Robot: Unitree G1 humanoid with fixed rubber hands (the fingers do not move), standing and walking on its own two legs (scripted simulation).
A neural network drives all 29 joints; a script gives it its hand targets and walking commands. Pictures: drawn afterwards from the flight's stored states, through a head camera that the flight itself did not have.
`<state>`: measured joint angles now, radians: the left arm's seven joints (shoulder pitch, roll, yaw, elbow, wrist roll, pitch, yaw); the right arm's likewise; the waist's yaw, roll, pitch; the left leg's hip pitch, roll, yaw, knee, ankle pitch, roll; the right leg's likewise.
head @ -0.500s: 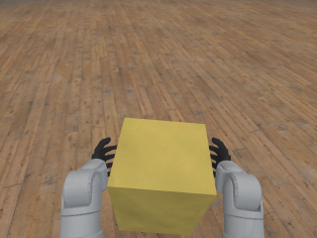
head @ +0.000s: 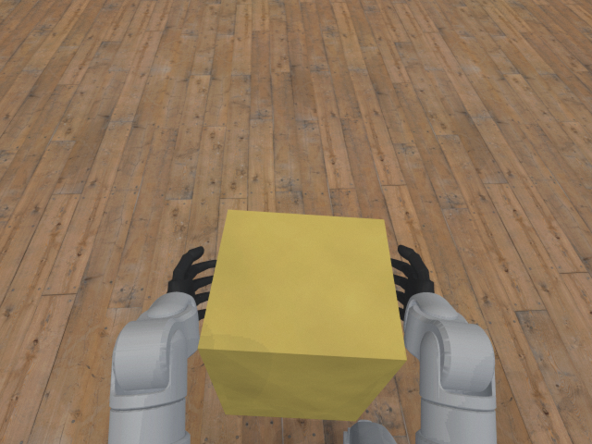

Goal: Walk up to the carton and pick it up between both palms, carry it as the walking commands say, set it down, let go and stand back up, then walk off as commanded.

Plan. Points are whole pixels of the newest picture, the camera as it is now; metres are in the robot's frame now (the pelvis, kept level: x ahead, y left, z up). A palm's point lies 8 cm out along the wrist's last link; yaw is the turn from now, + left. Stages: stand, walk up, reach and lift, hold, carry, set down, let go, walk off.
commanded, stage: carry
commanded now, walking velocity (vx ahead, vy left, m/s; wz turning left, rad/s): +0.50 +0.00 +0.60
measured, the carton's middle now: (297, 325) +0.28 -0.01 -0.02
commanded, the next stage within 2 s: none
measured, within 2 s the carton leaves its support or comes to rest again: neither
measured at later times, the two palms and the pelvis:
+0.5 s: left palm (130, 165) +0.48 +0.24 +0.09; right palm (306, 119) +0.60 -0.03 +0.09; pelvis +0.29 +0.01 +0.01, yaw +22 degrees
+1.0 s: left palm (27, 96) +0.68 +0.47 +0.07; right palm (172, 45) +0.85 +0.24 +0.08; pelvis +0.54 +0.20 +0.01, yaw +36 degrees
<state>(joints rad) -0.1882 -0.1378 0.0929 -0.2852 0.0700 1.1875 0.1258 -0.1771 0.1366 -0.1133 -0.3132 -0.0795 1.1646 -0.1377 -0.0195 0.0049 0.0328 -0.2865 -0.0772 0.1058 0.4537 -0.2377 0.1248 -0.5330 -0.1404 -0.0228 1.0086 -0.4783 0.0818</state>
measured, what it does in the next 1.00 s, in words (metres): walks ahead, turning left: right foot, then left foot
